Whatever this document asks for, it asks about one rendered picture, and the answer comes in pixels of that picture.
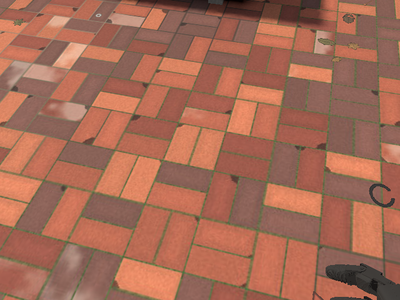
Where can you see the robot right hand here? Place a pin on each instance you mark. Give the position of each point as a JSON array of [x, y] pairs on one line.
[[366, 278]]

